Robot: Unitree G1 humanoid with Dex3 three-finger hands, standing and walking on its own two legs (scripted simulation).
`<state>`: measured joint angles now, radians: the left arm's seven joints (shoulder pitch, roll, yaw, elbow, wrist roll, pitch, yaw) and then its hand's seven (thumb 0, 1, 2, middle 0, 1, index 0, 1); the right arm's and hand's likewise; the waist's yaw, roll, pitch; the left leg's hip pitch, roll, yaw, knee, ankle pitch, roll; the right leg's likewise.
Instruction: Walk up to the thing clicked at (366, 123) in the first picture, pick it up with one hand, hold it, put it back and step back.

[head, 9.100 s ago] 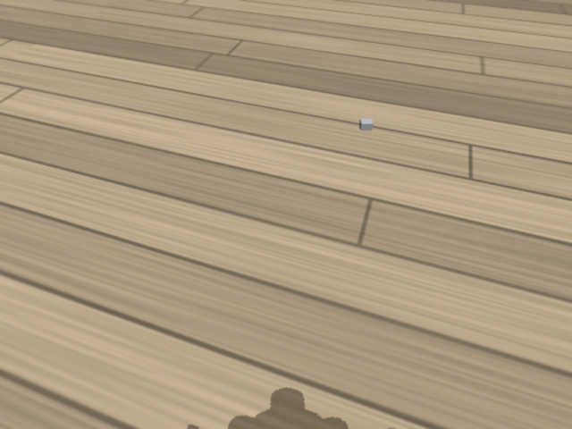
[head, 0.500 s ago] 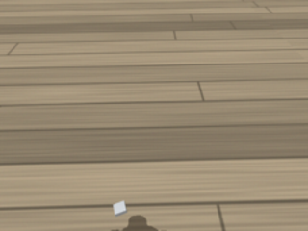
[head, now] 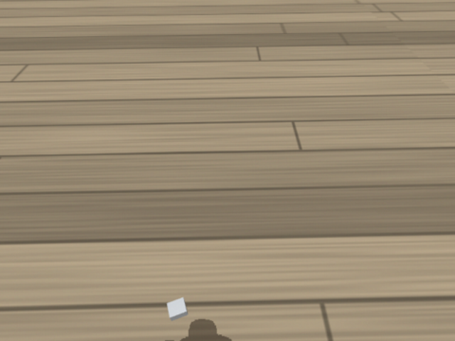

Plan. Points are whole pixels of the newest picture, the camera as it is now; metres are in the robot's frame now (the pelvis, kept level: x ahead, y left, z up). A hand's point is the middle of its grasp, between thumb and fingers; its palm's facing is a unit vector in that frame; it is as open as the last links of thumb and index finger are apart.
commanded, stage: stand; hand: left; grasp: from above
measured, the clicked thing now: (177, 309) +0.40 +0.24 -0.76
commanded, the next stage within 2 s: rise first in 0.16 s
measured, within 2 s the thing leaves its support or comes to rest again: neither
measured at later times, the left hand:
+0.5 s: hand out of the picture +0.14 +0.25 -0.17, palm faces -0.03 -0.93 -0.36, open 8.9 cm
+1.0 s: hand out of the picture +0.11 +0.27 -0.25, palm faces -0.20 -0.81 -0.55, open 12.7 cm
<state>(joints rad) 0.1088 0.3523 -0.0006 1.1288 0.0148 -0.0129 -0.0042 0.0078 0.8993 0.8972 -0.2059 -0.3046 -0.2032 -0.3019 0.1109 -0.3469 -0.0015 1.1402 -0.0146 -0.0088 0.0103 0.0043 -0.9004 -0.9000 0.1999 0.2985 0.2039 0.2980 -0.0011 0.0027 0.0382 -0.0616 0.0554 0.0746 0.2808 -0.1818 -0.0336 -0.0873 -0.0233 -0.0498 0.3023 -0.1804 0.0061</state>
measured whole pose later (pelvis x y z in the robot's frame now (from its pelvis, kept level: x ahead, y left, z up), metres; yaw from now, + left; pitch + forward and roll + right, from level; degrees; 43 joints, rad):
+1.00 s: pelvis -0.03 +0.02 -0.10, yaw +1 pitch +18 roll -1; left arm 0.17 0.27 0.11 0.61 0.37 0.14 0.11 0.00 -0.33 0.75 -0.41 -0.77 -0.38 -0.78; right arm 0.19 -0.23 -0.04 0.59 0.00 -0.11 -0.01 0.01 -0.96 -0.91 0.20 0.30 0.20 0.30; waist -0.01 0.00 -0.11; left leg -0.95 0.06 0.02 1.16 -0.54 0.00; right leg -0.93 -0.06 -0.05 1.13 -0.51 0.02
